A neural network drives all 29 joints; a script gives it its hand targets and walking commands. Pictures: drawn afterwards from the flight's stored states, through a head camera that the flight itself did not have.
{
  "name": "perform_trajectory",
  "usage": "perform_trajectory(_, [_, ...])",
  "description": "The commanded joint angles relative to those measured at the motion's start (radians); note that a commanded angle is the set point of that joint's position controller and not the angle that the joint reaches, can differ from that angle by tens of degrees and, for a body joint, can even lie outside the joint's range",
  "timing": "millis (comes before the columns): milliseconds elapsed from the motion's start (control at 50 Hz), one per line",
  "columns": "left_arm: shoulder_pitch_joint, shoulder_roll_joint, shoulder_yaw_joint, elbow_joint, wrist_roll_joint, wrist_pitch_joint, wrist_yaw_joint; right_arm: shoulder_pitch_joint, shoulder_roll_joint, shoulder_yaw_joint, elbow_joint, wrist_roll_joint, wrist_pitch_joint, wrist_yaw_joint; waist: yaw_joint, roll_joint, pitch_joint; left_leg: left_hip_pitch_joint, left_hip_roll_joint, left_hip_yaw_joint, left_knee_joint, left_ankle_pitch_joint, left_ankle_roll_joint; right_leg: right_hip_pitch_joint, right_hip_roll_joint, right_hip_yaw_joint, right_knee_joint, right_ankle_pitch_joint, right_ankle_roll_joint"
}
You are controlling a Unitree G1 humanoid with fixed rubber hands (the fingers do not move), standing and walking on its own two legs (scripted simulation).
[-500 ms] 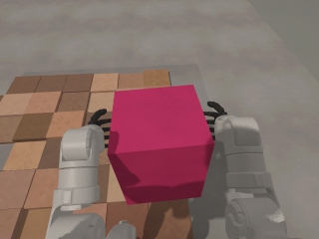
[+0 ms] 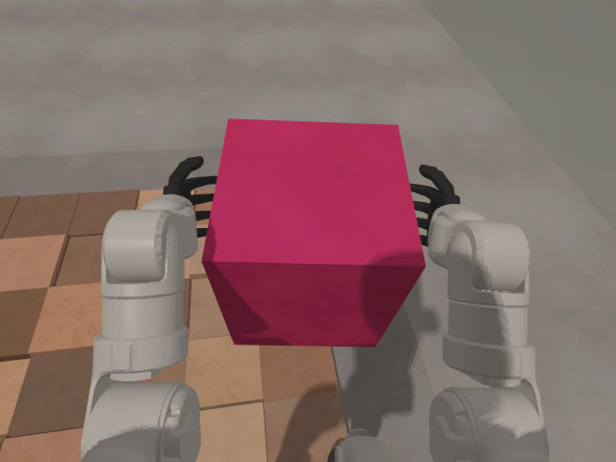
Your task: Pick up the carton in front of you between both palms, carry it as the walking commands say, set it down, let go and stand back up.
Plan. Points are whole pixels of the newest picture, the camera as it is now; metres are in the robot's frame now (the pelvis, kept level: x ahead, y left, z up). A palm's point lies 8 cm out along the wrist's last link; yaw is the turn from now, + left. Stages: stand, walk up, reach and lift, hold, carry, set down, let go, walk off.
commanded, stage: carry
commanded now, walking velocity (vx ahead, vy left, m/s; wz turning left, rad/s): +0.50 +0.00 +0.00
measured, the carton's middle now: (309, 244) +0.39 -0.02 +0.06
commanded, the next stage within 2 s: none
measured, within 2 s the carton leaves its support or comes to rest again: neither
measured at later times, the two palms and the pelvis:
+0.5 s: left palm (187, 73) +0.64 +0.15 +0.17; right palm (379, 63) +0.66 -0.15 +0.18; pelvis +0.27 -0.02 +0.00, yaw +1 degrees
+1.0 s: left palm out of the picture +0.93 +0.09 +0.17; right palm (379, 9) +0.92 -0.21 +0.16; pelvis +0.55 -0.03 +0.01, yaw +0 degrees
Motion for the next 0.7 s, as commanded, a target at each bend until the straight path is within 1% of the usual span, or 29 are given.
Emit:
perform_trajectory(0, [-0.757,-0.942,-0.596,-0.112,-0.377,-0.013,-0.165,-0.861,0.978,0.668,-0.134,0.505,0.009,0.277,-0.004,0.177,-0.418,0.258,0.187,-0.127,-0.040,0.535,0.113,0.119,0.052,-0.081,-0.179,0.068,-0.025])
perform_trajectory(20, [-0.770,-0.920,-0.581,-0.094,-0.375,0.003,-0.166,-0.865,0.964,0.658,-0.107,0.500,0.021,0.274,0.003,0.183,-0.419,0.234,0.190,-0.119,-0.012,0.522,0.097,0.192,0.062,-0.100,-0.233,0.070,-0.038])
perform_trajectory(40, [-0.775,-0.904,-0.565,-0.064,-0.372,0.017,-0.170,-0.878,0.955,0.650,-0.082,0.496,0.034,0.271,0.030,0.163,-0.447,0.204,0.172,-0.079,0.076,0.552,0.072,0.326,0.074,-0.120,-0.312,0.126,-0.051])
perform_trajectory(60, [-0.777,-0.886,-0.547,-0.030,-0.372,0.029,-0.174,-0.885,0.952,0.643,-0.054,0.490,0.046,0.268,0.058,0.108,-0.500,0.134,0.136,-0.028,0.217,0.557,0.038,0.521,0.074,-0.129,-0.338,0.129,-0.066])
perform_trajectory(80, [-0.773,-0.860,-0.527,0.004,-0.359,0.039,-0.179,-0.909,0.951,0.627,-0.026,0.495,0.060,0.265,0.097,-0.038,-0.610,-0.110,0.082,-0.014,0.452,0.300,-0.012,0.819,-0.129,0.144,-0.304,0.040,-0.141])
perform_trajectory(100, [-0.774,-0.856,-0.496,0.041,-0.348,0.038,-0.179,-0.949,0.963,0.600,-0.011,0.494,0.073,0.265,0.135,-0.302,-0.662,-0.408,-0.055,-0.019,0.679,-0.073,-0.040,1.011,-0.284,0.526,-0.363,0.046,-0.250])
perform_trajectory(120, [-0.778,-0.863,-0.483,0.039,-0.355,0.045,-0.182,-0.980,0.979,0.594,0.015,0.489,0.079,0.264,0.123,-0.300,-0.620,-0.554,-0.051,-0.109,0.828,-0.201,-0.015,1.031,-0.290,0.572,-0.373,0.096,-0.261])
perform_trajectory(140, [-0.814,-0.891,-0.477,0.024,-0.367,0.050,-0.188,-0.998,0.998,0.582,0.038,0.484,0.082,0.261,0.132,-0.204,-0.587,-0.603,-0.024,-0.132,0.883,-0.186,0.006,1.003,-0.267,0.496,-0.332,0.190,-0.249])
perform_trajectory(160, [-0.860,-0.920,-0.483,0.005,-0.387,0.054,-0.195,-1.001,1.018,0.566,0.053,0.476,0.085,0.258,0.134,-0.111,-0.564,-0.613,0.001,-0.141,0.870,-0.133,0.013,0.957,-0.250,0.420,-0.318,0.278,-0.234])
perform_trajectory(180, [-0.906,-0.954,-0.490,-0.013,-0.408,0.057,-0.201,-0.998,1.038,0.549,0.062,0.465,0.088,0.254,0.125,-0.082,-0.539,-0.595,0.023,-0.145,0.816,-0.091,0.011,0.893,-0.230,0.359,-0.334,0.295,-0.213])
perform_trajectory(200, [-0.938,-0.986,-0.492,-0.021,-0.425,0.059,-0.207,-0.985,1.057,0.531,0.075,0.453,0.092,0.250,0.114,-0.095,-0.537,-0.566,0.037,-0.144,0.774,-0.069,0.006,0.849,-0.217,0.318,-0.352,0.277,-0.201])
perform_trajectory(240, [-0.981,-1.038,-0.495,-0.038,-0.448,0.062,-0.219,-0.981,1.078,0.506,0.081,0.428,0.092,0.242,0.103,-0.115,-0.530,-0.553,0.029,-0.122,0.717,-0.073,0.000,0.815,-0.216,0.290,-0.377,0.277,-0.207])
perform_trajectory(300, [-1.036,-1.080,-0.512,-0.072,-0.476,0.062,-0.232,-0.996,1.088,0.493,0.064,0.399,0.085,0.227,0.108,-0.093,-0.507,-0.544,0.026,-0.092,0.547,-0.054,-0.013,0.775,-0.214,0.241,-0.424,0.222,-0.231])
perform_trajectory(320, [-1.054,-1.085,-0.521,-0.089,-0.484,0.061,-0.233,-1.003,1.088,0.495,0.054,0.392,0.083,0.221,0.112,-0.106,-0.500,-0.521,0.026,-0.079,0.489,-0.030,-0.014,0.765,-0.206,0.217,-0.426,0.230,-0.229])
perform_trajectory(380, [-1.044,-1.085,-0.542,-0.089,-0.492,0.060,-0.234,-0.967,1.072,0.498,0.058,0.365,0.081,0.210,0.123,-0.123,-0.485,-0.443,0.003,-0.035,0.340,0.153,-0.005,0.759,-0.167,0.131,-0.392,0.351,-0.194])
perform_trajectory(420, [-1.016,-1.083,-0.550,-0.062,-0.486,0.057,-0.234,-0.934,1.057,0.499,0.075,0.354,0.083,0.212,0.130,-0.122,-0.479,-0.386,-0.023,-0.001,0.247,0.192,0.008,0.761,-0.151,0.092,-0.354,0.413,-0.174])
perform_trajectory(440, [-1.004,-1.079,-0.554,-0.046,-0.482,0.055,-0.234,-0.921,1.053,0.499,0.090,0.352,0.084,0.216,0.138,-0.126,-0.466,-0.391,-0.014,-0.028,0.193,0.273,0.017,0.791,-0.141,0.085,-0.326,0.435,-0.170])
perform_trajectory(460, [-0.985,-1.076,-0.552,-0.028,-0.474,0.052,-0.234,-0.909,1.049,0.499,0.104,0.351,0.086,0.222,0.140,-0.125,-0.455,-0.353,-0.035,0.005,0.128,0.237,0.021,0.785,-0.139,0.070,-0.308,0.447,-0.161])
perform_trajectory(480, [-0.975,-1.078,-0.552,-0.011,-0.469,0.049,-0.234,-0.903,1.045,0.497,0.119,0.350,0.086,0.228,0.126,-0.122,-0.458,-0.267,-0.046,0.024,0.059,0.251,0.032,0.763,-0.132,0.045,-0.252,0.496,-0.144])
perform_trajectory(500, [-0.959,-1.082,-0.553,0.011,-0.466,0.048,-0.234,-0.884,1.043,0.491,0.143,0.349,0.084,0.236,0.089,-0.088,-0.493,-0.092,-0.059,0.054,-0.032,0.309,0.045,0.702,-0.101,-0.010,-0.141,0.540,-0.111])
perform_trajectory(520, [-0.943,-1.081,-0.550,0.034,-0.460,0.045,-0.235,-0.859,1.041,0.480,0.171,0.347,0.080,0.243,0.054,-0.050,-0.534,0.131,0.008,-0.011,-0.001,0.330,0.068,0.548,-0.075,-0.023,-0.029,0.450,-0.076])
perform_trajectory(540, [-0.970,-1.111,-0.548,0.029,-0.462,0.049,-0.238,-0.853,1.008,0.461,0.177,0.328,0.064,0.245,0.009,0.183,-0.660,0.437,0.235,-0.396,0.053,0.284,0.203,0.239,0.007,-0.043,0.223,0.181,-0.020])
perform_trajectory(560, [-0.980,-1.121,-0.556,0.031,-0.466,0.048,-0.241,-0.838,1.016,0.450,0.178,0.329,0.055,0.246,-0.024,0.322,-0.651,0.567,0.306,-0.592,0.006,0.365,0.259,-0.005,0.109,-0.009,0.373,-0.305,-0.013])
perform_trajectory(580, [-1.010,-1.142,-0.562,0.022,-0.476,0.039,-0.239,-0.869,1.019,0.457,0.131,0.337,0.051,0.248,-0.012,0.276,-0.619,0.595,0.304,-0.562,0.026,0.389,0.260,-0.108,0.085,0.047,0.462,-0.341,-0.031])
perform_trajectory(600, [-1.031,-1.142,-0.560,0.006,-0.484,0.034,-0.236,-0.911,1.046,0.478,0.081,0.358,0.046,0.251,-0.019,0.175,-0.587,0.560,0.289,-0.512,0.035,0.437,0.249,-0.138,0.054,0.062,0.460,-0.304,-0.038])
perform_trajectory(620, [-1.036,-1.148,-0.563,-0.016,-0.489,0.031,-0.229,-0.961,1.060,0.496,0.016,0.384,0.041,0.251,-0.015,0.127,-0.552,0.505,0.273,-0.469,0.026,0.474,0.229,-0.143,0.029,0.072,0.417,-0.250,-0.034])
perform_trajectory(640, [-1.032,-1.150,-0.566,-0.041,-0.487,0.030,-0.219,-1.009,1.067,0.515,-0.047,0.405,0.038,0.250,-0.004,0.122,-0.548,0.461,0.259,-0.430,0.009,0.480,0.216,-0.124,0.007,0.083,0.367,-0.212,-0.024])
perform_trajectory(660, [-1.021,-1.146,-0.567,-0.067,-0.482,0.030,-0.206,-1.036,1.072,0.532,-0.097,0.425,0.039,0.248,0.006,0.127,-0.559,0.442,0.248,-0.395,0.006,0.489,0.210,-0.101,0.004,0.076,0.338,-0.196,-0.013])
perform_trajectory(680, [-1.005,-1.137,-0.569,-0.092,-0.474,0.031,-0.193,-1.048,1.069,0.545,-0.140,0.442,0.041,0.247,0.004,0.137,-0.575,0.440,0.240,-0.365,0.007,0.498,0.211,-0.091,0.009,0.065,0.308,-0.191,-0.005])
